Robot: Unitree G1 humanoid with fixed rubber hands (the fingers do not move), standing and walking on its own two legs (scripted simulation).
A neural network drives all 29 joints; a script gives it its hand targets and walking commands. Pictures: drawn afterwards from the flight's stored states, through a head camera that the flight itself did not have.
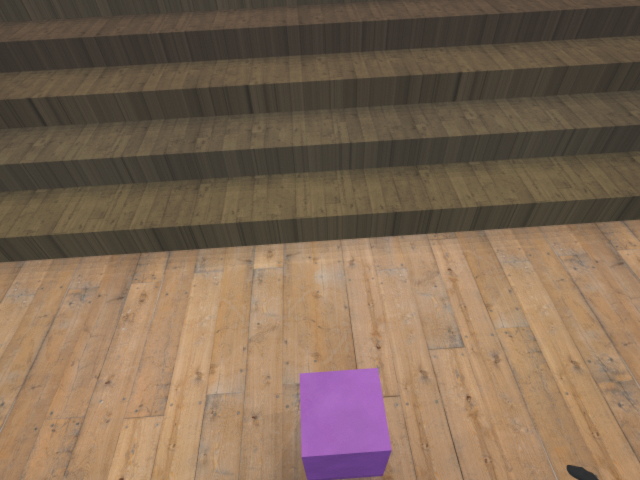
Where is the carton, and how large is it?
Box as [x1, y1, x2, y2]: [300, 368, 391, 479]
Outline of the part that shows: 377,368 300,373 301,456 307,479 335,479 382,475 391,449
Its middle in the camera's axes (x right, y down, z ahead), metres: +0.06 +0.52 +1.06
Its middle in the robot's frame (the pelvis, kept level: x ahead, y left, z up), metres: +0.41 -0.01 -0.66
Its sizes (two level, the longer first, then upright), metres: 0.210 0.200 0.250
